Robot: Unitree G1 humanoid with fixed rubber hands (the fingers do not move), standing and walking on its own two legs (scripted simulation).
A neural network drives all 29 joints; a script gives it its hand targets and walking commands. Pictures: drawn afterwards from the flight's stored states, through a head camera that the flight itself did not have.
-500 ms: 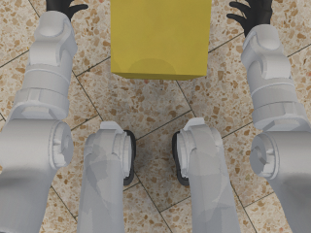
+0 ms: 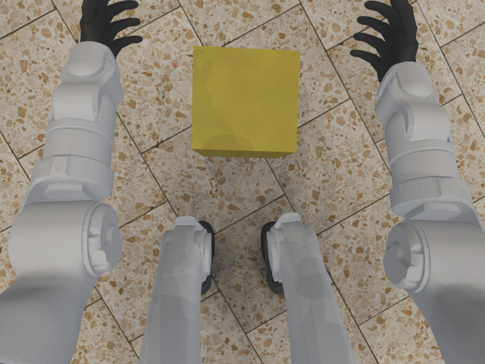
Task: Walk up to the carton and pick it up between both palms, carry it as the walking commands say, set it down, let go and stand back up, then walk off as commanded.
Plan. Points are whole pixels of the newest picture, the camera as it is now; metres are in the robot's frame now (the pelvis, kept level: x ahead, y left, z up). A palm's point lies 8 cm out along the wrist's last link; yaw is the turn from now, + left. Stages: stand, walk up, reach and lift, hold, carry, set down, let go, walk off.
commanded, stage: set down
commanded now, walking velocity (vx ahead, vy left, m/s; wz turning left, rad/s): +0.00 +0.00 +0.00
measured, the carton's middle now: (242, 112) +0.52 -0.02 -0.41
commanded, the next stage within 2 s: let go in 0.60 s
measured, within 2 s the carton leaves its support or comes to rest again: neither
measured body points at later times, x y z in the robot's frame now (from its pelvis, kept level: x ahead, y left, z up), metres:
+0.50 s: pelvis +0.03 +0.00 +0.14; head +0.33 +0.00 +0.47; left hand +0.55 +0.18 +0.03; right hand +0.52 -0.22 +0.03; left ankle +0.10 +0.11 -0.50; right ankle +0.09 -0.11 -0.50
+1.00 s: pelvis +0.07 +0.00 +0.19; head +0.26 +0.00 +0.60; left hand +0.40 +0.21 +0.09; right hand +0.39 -0.24 +0.10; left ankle +0.10 +0.11 -0.50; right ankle +0.09 -0.11 -0.50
